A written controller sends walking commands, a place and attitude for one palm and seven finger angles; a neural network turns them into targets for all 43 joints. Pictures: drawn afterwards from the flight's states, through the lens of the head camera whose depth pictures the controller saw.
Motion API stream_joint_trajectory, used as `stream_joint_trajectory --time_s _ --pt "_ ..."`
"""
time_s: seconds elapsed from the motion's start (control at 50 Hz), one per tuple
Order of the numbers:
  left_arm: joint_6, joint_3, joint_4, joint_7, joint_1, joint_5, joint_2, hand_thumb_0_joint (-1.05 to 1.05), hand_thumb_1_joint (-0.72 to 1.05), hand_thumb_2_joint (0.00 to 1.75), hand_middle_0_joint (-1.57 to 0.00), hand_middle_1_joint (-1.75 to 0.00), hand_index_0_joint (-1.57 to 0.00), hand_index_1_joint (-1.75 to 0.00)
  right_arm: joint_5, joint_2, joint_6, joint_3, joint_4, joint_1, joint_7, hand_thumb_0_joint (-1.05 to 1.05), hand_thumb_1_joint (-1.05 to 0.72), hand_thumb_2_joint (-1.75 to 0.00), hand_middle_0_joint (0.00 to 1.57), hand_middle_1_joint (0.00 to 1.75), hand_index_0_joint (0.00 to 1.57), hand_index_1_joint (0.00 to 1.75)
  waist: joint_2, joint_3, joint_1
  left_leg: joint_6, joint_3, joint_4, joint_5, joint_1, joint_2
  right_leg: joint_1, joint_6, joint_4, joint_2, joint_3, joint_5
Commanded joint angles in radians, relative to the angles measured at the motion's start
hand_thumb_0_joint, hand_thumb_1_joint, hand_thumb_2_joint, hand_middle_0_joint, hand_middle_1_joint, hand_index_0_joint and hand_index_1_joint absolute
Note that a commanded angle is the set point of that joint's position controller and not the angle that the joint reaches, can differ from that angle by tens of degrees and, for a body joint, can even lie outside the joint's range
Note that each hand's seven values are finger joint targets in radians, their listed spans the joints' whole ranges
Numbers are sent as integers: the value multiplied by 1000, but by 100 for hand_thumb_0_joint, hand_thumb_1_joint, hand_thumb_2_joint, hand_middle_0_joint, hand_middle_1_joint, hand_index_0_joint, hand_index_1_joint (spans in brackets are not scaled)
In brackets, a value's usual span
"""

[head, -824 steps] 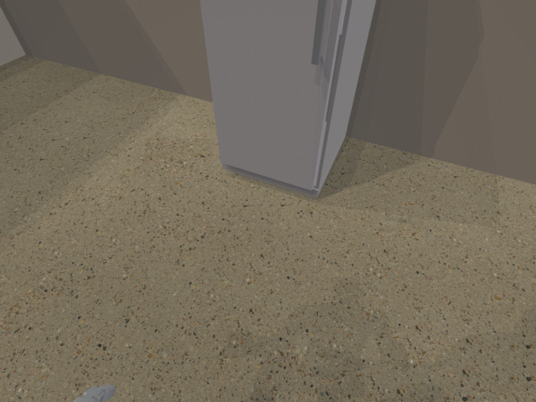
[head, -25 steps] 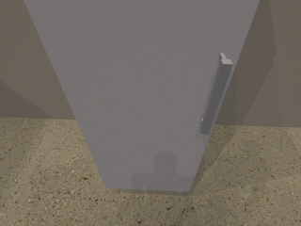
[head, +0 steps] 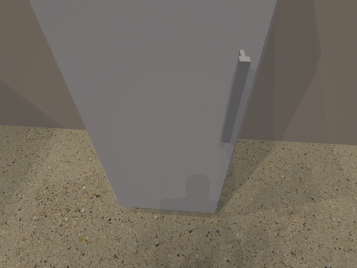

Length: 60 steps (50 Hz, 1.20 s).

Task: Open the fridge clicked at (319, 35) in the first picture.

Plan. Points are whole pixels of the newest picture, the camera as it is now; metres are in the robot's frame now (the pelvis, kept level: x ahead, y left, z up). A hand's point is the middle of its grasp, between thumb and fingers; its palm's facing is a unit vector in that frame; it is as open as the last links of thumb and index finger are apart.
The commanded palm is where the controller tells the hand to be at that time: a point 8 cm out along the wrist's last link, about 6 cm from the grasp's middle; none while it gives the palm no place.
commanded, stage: come to a stop and stand still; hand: right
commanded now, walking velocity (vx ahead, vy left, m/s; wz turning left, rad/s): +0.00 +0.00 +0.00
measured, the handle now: (232, 101) +0.51 -0.11 +0.11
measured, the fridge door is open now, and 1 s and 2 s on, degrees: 0 0 0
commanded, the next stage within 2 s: look again from close up in 0.26 s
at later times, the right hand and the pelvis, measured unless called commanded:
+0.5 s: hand out of the picture +0.02 -0.22 -0.17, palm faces -0.03 +0.96 -0.27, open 7.4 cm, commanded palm none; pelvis +0.00 -0.01 +0.00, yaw +0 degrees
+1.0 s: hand out of the picture +0.10 -0.23 -0.15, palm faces -0.05 +0.94 -0.32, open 7.4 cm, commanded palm none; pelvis +0.02 +0.01 +0.01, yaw +0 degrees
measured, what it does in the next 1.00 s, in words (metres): stands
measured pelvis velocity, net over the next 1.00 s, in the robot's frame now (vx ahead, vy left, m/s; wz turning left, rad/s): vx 0.02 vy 0.01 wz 0.00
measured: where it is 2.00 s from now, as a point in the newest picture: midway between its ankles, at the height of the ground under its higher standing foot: outside the picture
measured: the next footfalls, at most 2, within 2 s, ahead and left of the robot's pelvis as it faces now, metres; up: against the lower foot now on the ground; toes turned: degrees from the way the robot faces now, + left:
none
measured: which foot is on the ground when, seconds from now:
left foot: down 0.00-1.00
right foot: down 0.00-1.00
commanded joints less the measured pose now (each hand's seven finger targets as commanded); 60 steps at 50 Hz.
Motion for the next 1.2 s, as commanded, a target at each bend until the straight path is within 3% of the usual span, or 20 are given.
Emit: stream_joint_trajectory --time_s 0.0,0.06,0.16,0.38,0.64,0.78,0.9,0.98,1.18 --pt "-26 37 -64 3 -25 -4 173 0 90 90 -20 -30 -20 -30 -5 -121 -20 -26 -48 22 -7 0 -90 -90 20 30 20 30 -39 41 -13 43 -39 -39 -51 17 52 -117 20 -243 -188 238 -245" --pt "-25 41 -55 3 -24 -4 188 0 90 90 -20 -30 -20 -30 -5 -125 -17 -26 -35 24 -6 0 -90 -90 20 30 20 30 -46 53 -9 41 -38 -35 -68 3 52 -121 23 -263 -193 246 -287" --pt "-25 43 -42 1 -23 -7 197 0 90 90 -20 -30 -20 -30 -5 -141 -23 -27 -24 19 -7 0 -90 -90 20 30 20 30 -11 46 -6 49 -61 -57 -55 -4 68 -98 25 -240 -184 230 -240" --pt "-26 45 -33 -4 -60 -8 228 0 90 90 -20 -30 -20 -30 -5 -179 -28 -28 -15 -23 -5 0 -90 -90 20 30 20 30 -9 43 3 50 -84 -77 -60 -35 78 -61 35 -226 -177 217 -200" --pt "-36 40 -29 -8 -135 -10 266 0 90 90 -20 -30 -20 -30 0 -237 -37 -29 -25 -106 -3 0 -90 -90 20 30 20 30 -16 -35 4 47 -90 -88 84 18 97 40 42 -182 -177 183 76" --pt "-35 34 -23 -10 -169 -10 286 0 90 90 -20 -30 -20 -30 2 -264 -38 -26 -25 -150 2 0 -90 -90 20 30 20 30 -7 -39 5 46 -98 -117 82 29 102 60 45 -187 -174 178 87" --pt "-37 30 -16 -11 -179 -11 295 0 90 90 -20 -30 -20 -30 3 -277 -41 -26 -23 -172 3 0 -90 -90 20 30 20 30 4 -81 4 46 -92 -117 157 70 106 94 46 -175 -179 171 196" --pt "-35 26 -7 -10 -194 -11 302 0 90 90 -20 -30 -20 -30 4 -284 -39 -23 -18 -190 5 0 -90 -90 20 30 20 30 -7 -53 3 45 -94 -135 125 63 107 86 49 -197 -179 170 155" --pt "-37 21 9 -9 -196 -12 305 0 90 90 -20 -30 -20 -30 7 -289 -43 -23 -7 -195 6 0 -90 -90 20 30 20 30 -5 -76 3 46 -96 -151 173 89 114 118 52 -197 -180 162 201"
